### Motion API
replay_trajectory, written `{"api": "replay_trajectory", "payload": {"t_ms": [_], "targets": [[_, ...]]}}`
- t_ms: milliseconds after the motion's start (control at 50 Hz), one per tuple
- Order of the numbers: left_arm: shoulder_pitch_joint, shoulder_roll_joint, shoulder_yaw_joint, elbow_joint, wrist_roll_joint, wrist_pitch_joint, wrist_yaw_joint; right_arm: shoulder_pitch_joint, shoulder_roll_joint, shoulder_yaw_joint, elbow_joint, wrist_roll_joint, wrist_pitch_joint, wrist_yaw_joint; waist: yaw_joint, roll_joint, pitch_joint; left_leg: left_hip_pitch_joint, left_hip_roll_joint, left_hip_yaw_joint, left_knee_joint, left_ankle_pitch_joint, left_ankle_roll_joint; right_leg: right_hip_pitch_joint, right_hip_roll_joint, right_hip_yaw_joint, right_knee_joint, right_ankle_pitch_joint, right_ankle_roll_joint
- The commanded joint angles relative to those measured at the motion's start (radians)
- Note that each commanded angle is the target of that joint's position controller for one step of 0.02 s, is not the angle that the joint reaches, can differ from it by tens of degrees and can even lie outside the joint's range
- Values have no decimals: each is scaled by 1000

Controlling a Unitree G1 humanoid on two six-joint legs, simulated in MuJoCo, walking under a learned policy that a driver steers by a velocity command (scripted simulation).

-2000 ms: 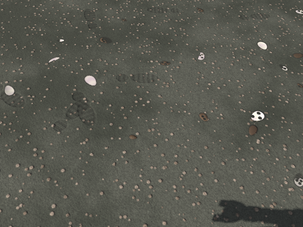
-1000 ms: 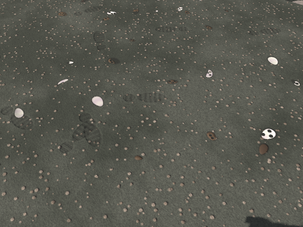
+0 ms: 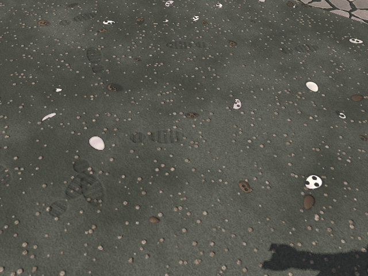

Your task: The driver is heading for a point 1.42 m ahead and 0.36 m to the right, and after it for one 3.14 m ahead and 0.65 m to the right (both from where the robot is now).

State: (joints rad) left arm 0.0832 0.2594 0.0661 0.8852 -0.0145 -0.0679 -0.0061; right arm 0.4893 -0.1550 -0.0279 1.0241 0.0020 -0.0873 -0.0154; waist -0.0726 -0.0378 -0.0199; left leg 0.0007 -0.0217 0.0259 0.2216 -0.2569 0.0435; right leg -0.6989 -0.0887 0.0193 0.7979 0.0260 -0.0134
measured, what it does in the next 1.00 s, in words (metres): walks ahead: right foot, then left foot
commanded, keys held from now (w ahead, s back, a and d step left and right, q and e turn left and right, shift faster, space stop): w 0.78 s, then w+e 0.22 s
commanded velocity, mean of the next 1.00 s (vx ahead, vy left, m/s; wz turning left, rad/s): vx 0.49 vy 0.00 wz -0.05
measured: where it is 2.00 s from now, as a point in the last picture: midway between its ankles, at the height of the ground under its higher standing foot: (201, 149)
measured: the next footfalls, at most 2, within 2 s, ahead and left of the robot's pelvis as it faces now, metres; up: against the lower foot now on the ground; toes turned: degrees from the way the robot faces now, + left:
right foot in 0.20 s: +0.31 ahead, -0.14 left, +0.00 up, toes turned -2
left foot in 0.74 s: +0.62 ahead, +0.09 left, +0.00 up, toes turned +2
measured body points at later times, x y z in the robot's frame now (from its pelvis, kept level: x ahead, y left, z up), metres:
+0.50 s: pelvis +0.29 -0.06 +0.00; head +0.30 -0.06 +0.45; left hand +0.30 +0.20 -0.14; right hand +0.43 -0.33 -0.12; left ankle +0.41 +0.12 -0.67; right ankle +0.27 -0.14 -0.75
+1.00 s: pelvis +0.57 +0.01 +0.00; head +0.59 +0.01 +0.45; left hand +0.69 +0.28 -0.13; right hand +0.61 -0.26 -0.13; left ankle +0.58 +0.09 -0.75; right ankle +0.62 -0.17 -0.67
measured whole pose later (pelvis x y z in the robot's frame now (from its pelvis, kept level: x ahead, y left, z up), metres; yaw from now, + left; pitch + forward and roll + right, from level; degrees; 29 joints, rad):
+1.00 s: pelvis +0.57 +0.01 +0.00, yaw -4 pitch +0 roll +2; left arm 0.21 0.29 0.06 0.94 -0.03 -0.05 0.00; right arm 0.27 -0.24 -0.05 0.92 -0.02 -0.11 0.02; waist -0.02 -0.05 0.03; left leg -0.14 -0.05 0.13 0.28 -0.15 0.07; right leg -0.63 -0.10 0.09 1.07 -0.20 -0.03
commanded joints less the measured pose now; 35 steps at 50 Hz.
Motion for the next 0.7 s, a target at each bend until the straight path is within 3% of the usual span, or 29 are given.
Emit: {"api": "replay_trajectory", "payload": {"t_ms": [20, 80, 140, 160, 180, 200, 220, 240, 260, 280, 300, 320, 340, 380, 480, 560, 640, 700], "targets": [[-186, 10, -13, -104, -8, -17, -15, 42, -179, -29, -25, 6, -4, -15, -9, 133, 129, -52, 212, -119, -121, 233, 112, -17, 33, -37, -154, 94, 15], [-254, 17, -20, -136, -14, -22, -33, 62, -182, -32, -6, 14, 4, -14, -16, 133, 166, 11, 247, -109, -105, 261, 118, -9, 37, -35, -225, 63, -2], [-249, 48, -16, -151, -13, -33, -48, 49, -205, -44, 3, 16, 13, -12, 19, 143, 148, 91, 281, -98, -16, 441, 105, 64, 57, -45, -278, -50, -53], [-198, 72, -5, -142, -10, -35, -48, 32, -223, -49, -3, 14, 18, -12, 53, 161, 105, 101, 281, -91, 53, 632, 97, 163, 87, -68, -280, -94, -72], [-74, 108, 14, -108, -9, -35, -44, 11, -232, -52, -10, 11, 25, -11, 121, 176, 22, 87, 261, -70, 194, 839, 83, 335, 125, -97, -276, -110, -99], [130, 158, 40, -49, -14, -32, -36, -15, -228, -48, -26, 3, 28, -10, 214, 168, -102, -27, 216, -41, 417, 869, 52, 620, 107, -67, -264, -77, -139], [310, 251, 62, -16, 9, -27, -26, 53, -150, -24, -52, -5, 17, 1, 218, -10, -291, -406, 111, -5, 797, 499, -4, 1068, -150, 285, -245, -132, -260], [372, 242, 53, 13, 2, -21, -34, 128, -61, 6, -28, 3, -10, 14, 191, -205, -456, -611, -44, -123, 1048, -308, -27, 1221, -312, 716, -440, -379, -355], [307, 160, 29, 15, -2, -24, -35, 23, -165, -25, -47, 38, -32, 18, 199, -148, -310, -719, 13, -180, 1140, -288, -3, 1115, -264, 668, -502, -445, -301], [194, 126, 17, -7, -5, -28, -33, -82, -206, -36, -86, 50, -43, 15, 170, -99, -141, -757, 64, -131, 1128, -192, 11, 931, -235, 512, -529, -358, -262], [111, 105, 10, -23, 4, -34, -35, -138, -210, -40, -98, 39, -46, 5, 134, -4, -64, -705, 111, -111, 1077, -97, 12, 757, -203, 398, -556, -225, -243], [71, 79, 2, -27, 17, -41, -39, -144, -195, -47, -100, 21, -37, -2, 95, 8, -26, -635, 145, -112, 1028, -38, 12, 632, -163, 309, -585, -125, -227], [59, 57, -5, -20, 25, -46, -43, -115, -166, -47, -97, 16, -23, -3, 63, -13, -26, -572, 165, -119, 996, -7, 13, 567, -136, 257, -614, -102, -221], [84, 62, -6, 4, 18, -49, -38, -100, -132, -45, -103, 18, -2, -5, 41, -29, -2, -551, 176, -105, 938, 3, 2, 503, -120, 195, -657, -59, -235], [178, 116, -2, 47, 12, -43, -2, -310, -152, -47, -189, 1, 0, -3, 76, -4, 78, -696, 182, -82, 648, 246, -40, 521, -102, 112, -702, -4, -223], [255, 143, -1, 72, 0, -38, 7, -467, -132, -29, -234, 10, -10, 16, 129, -4, 95, -613, 125, -28, 400, 404, -39, 543, -73, 49, -702, -9, -188], [333, 151, 3, 111, -6, -16, 8, -565, -149, -22, -281, 18, -16, 44, 154, -1, 118, -667, 110, -40, 309, 333, -16, 717, -141, 69, -638, 16, -187], [319, 174, 12, 111, -5, 2, 12, -534, -189, -31, -292, 18, -22, 58, 109, -25, 79, -583, 78, -22, 274, 205, 24, 802, -174, 74, -538, 206, -160]]}}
